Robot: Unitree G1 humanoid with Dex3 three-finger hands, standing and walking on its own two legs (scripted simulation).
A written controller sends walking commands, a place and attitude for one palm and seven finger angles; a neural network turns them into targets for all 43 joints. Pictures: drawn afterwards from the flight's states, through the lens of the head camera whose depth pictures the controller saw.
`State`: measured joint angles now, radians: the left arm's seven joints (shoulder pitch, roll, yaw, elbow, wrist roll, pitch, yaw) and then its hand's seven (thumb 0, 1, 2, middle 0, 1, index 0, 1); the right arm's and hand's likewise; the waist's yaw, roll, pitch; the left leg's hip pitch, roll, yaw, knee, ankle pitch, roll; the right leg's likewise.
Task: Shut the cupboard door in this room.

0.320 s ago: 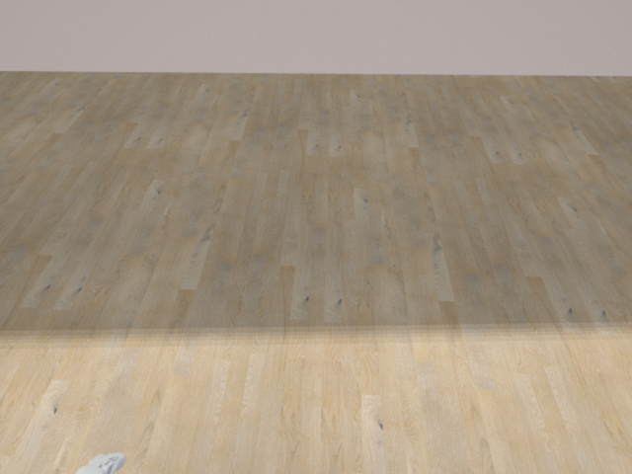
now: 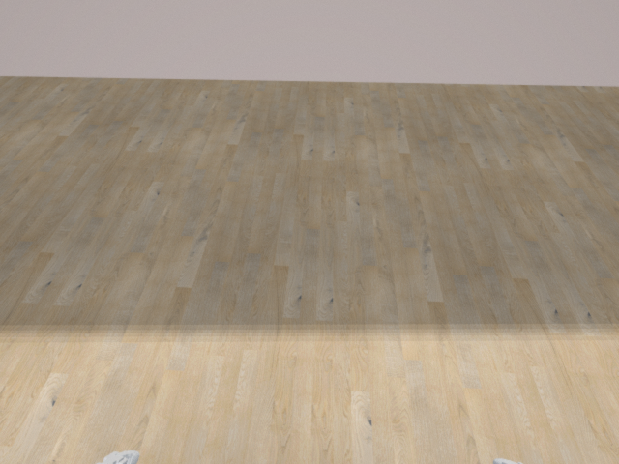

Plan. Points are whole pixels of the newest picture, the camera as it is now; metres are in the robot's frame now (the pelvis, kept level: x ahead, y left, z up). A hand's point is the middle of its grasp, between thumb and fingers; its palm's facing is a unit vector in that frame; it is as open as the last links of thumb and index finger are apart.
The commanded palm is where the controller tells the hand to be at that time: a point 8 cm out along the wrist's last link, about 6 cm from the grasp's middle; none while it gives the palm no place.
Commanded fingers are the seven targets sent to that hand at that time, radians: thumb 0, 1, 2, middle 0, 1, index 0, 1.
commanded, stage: stand and wait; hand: left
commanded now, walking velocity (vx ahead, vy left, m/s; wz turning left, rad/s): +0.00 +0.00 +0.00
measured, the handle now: out of the picture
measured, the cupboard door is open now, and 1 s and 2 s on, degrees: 100 100 100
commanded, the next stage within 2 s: turn or walk to find it in 0.58 s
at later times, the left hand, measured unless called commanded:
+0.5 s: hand out of the picture +0.06 +0.24 -0.15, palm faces -0.03 -0.94 -0.34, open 7.4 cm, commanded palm none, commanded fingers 0.00 0.90 0.90 -0.20 -0.30 -0.20 -0.30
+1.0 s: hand out of the picture +0.02 +0.22 -0.18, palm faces +0.07 -0.97 -0.24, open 7.4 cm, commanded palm none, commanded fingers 0.00 0.90 0.90 -0.20 -0.30 -0.20 -0.30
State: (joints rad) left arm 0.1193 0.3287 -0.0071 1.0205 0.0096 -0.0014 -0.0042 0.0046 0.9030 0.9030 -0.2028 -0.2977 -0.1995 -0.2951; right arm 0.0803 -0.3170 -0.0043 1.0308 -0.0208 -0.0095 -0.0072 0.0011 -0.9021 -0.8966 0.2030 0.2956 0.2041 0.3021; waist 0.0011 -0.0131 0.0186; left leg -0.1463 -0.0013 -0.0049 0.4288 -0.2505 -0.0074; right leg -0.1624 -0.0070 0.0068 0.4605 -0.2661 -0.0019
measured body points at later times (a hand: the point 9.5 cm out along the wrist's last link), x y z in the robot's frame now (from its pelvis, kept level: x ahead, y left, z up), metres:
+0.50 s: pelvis -0.02 -0.01 +0.00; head -0.02 -0.01 +0.45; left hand +0.06 +0.29 -0.13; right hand +0.04 -0.31 -0.13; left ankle -0.01 +0.13 -0.74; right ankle -0.01 -0.12 -0.74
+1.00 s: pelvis -0.03 +0.01 -0.01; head -0.01 +0.03 +0.44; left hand +0.01 +0.27 -0.17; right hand +0.03 -0.24 -0.15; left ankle -0.01 +0.13 -0.74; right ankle -0.02 -0.12 -0.73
